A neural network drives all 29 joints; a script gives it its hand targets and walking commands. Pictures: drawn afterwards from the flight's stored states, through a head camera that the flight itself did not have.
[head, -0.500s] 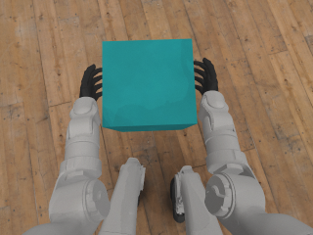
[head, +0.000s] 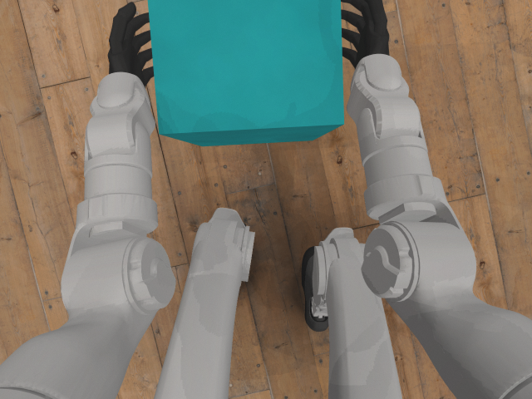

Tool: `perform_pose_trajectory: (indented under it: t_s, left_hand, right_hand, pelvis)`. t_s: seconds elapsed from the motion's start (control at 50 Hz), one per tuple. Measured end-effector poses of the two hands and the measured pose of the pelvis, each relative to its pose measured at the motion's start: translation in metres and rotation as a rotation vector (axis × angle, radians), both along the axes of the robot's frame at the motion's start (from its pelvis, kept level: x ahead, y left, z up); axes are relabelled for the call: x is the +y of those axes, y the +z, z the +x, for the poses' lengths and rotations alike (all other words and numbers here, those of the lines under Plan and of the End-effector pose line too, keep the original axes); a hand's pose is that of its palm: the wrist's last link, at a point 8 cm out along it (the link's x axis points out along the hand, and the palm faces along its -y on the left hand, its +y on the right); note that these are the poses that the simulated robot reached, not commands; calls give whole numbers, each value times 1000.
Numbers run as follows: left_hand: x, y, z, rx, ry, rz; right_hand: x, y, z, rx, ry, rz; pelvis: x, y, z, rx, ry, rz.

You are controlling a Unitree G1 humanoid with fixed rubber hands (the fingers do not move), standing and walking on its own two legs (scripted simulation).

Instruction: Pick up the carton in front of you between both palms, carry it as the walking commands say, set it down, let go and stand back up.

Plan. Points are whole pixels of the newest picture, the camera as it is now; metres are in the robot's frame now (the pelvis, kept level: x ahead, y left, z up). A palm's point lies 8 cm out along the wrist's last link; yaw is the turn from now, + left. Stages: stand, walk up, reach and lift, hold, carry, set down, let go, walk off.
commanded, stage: set down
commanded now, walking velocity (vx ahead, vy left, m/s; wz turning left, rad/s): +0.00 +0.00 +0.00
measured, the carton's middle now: (251, 70) +0.52 +0.10 -0.18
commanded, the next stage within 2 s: none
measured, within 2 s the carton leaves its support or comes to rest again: rests again in 0.90 s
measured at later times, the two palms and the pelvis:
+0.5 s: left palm (147, 87) +0.49 +0.28 -0.25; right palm (325, 66) +0.56 -0.01 -0.25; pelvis -0.01 +0.00 -0.08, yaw -1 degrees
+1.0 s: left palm (166, 100) +0.48 +0.25 -0.28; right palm (336, 74) +0.56 -0.04 -0.27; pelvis -0.01 +0.00 -0.11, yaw -1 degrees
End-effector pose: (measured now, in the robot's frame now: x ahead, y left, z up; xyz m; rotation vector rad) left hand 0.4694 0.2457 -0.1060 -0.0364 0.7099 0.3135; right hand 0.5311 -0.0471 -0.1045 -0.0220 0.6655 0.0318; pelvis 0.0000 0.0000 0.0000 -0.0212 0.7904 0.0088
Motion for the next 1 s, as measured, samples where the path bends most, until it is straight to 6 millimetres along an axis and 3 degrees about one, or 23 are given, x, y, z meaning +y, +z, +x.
perform_pose_trajectory:
  t_s: [0.22,0.38,0.54,0.62,0.76,1.0]
  left_hand:
    - [3,-80,10,42,-1,-5]
    - [19,-115,26,27,-7,25]
    - [32,-147,19,76,3,18]
    - [28,-154,24,83,-18,19]
    - [14,-154,38,54,-34,-7]
    - [9,-173,10,101,-28,-20]
  right_hand:
    - [6,-71,19,35,34,-43]
    - [21,-111,36,16,51,-30]
    - [33,-150,32,65,76,-30]
    - [28,-159,34,71,74,-36]
    - [12,-157,40,44,68,-59]
    - [9,-170,32,71,93,-30]
  pelvis:
    - [1,-40,-9,-3,-1,-7]
    - [2,-71,-9,-33,-16,-1]
    - [4,-88,-7,-70,-24,1]
    - [7,-95,-6,-97,-23,3]
    - [6,-105,-5,-110,-30,10]
    - [-3,-107,-11,-126,-48,38]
